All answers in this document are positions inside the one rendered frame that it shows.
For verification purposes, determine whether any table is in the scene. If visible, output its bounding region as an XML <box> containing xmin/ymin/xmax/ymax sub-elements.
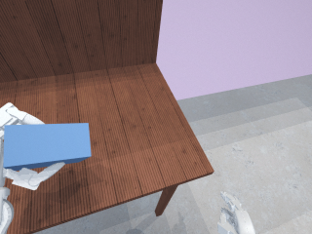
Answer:
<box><xmin>0</xmin><ymin>0</ymin><xmax>214</xmax><ymax>234</ymax></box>

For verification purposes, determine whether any left robot forearm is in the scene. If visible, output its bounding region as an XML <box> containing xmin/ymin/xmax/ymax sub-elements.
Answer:
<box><xmin>0</xmin><ymin>186</ymin><xmax>15</xmax><ymax>234</ymax></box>

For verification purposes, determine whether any robot left hand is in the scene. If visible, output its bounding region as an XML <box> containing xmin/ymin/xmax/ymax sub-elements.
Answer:
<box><xmin>0</xmin><ymin>102</ymin><xmax>65</xmax><ymax>190</ymax></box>

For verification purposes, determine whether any sponge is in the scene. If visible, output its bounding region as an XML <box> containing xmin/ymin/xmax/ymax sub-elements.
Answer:
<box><xmin>3</xmin><ymin>123</ymin><xmax>92</xmax><ymax>171</ymax></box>

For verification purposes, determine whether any robot right hand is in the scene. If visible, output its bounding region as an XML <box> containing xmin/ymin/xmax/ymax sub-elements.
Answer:
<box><xmin>217</xmin><ymin>191</ymin><xmax>255</xmax><ymax>234</ymax></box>

